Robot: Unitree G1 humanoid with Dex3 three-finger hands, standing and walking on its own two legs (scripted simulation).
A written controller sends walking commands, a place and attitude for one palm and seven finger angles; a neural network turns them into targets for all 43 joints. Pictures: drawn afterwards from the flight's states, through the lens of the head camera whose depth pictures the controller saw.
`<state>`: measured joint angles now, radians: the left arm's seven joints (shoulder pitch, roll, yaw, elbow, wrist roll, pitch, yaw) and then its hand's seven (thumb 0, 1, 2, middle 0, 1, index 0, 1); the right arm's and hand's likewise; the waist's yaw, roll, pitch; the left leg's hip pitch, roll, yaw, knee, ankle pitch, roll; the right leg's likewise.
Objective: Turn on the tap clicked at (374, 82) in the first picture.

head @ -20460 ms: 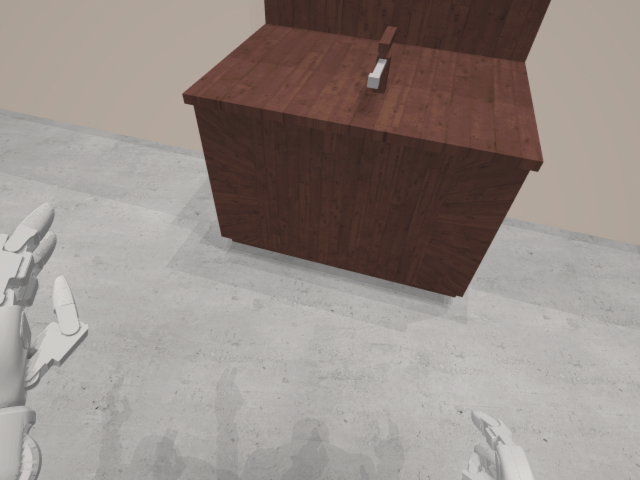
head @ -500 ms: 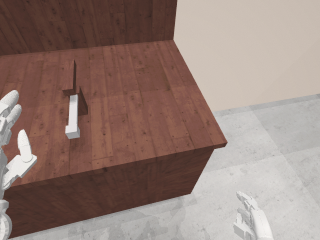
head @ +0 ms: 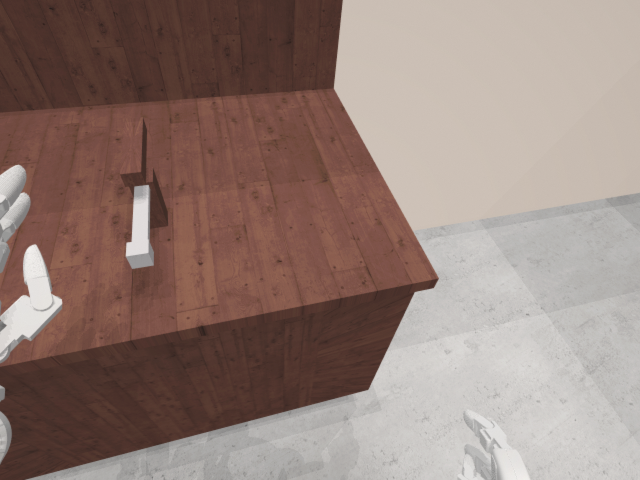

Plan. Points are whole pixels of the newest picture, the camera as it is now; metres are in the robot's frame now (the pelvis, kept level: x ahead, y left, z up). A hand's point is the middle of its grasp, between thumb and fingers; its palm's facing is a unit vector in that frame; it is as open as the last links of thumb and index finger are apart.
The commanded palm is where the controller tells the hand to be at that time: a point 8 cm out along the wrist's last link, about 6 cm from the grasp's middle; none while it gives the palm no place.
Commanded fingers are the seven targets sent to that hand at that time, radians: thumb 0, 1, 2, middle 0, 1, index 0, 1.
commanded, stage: come to a stop and stand still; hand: left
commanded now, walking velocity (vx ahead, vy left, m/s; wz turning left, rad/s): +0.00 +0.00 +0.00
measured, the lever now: (140, 254) +0.37 +0.28 +0.04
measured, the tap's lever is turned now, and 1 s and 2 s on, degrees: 0 0 0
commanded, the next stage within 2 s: look again from close up in 0.44 s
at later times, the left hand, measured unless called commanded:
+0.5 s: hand (69, 297) +0.22 +0.25 +0.18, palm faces +0.40 -0.85 -0.34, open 7.4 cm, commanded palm +0.16 +0.28 +0.18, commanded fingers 0.00 0.90 0.90 -0.20 -0.30 -0.20 -0.30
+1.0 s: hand (44, 274) +0.24 +0.28 +0.18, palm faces +0.42 -0.79 -0.45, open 7.4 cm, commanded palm +0.16 +0.29 +0.18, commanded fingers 0.00 0.90 0.90 -0.20 -0.30 -0.20 -0.30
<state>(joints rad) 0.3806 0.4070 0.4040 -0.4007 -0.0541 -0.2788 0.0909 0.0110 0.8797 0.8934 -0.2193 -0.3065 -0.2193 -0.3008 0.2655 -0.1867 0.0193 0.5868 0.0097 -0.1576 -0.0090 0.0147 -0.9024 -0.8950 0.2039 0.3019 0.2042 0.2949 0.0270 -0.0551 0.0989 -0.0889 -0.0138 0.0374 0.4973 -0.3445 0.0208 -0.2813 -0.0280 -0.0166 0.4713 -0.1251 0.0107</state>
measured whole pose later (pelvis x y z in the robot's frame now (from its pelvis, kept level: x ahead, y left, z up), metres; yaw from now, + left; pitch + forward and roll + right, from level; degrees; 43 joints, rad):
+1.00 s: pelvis +0.01 +0.01 +0.00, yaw +1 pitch -3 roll -1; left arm 0.26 0.44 0.41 -0.39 0.04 -0.28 0.06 0.01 0.88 0.89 -0.22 -0.31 -0.22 -0.30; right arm 0.22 -0.18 0.01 0.58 -0.02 -0.17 -0.01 0.01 -0.90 -0.90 0.20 0.30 0.20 0.29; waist 0.06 -0.05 0.11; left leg -0.10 -0.01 0.03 0.52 -0.36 0.03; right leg -0.27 -0.02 -0.03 0.44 -0.12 0.02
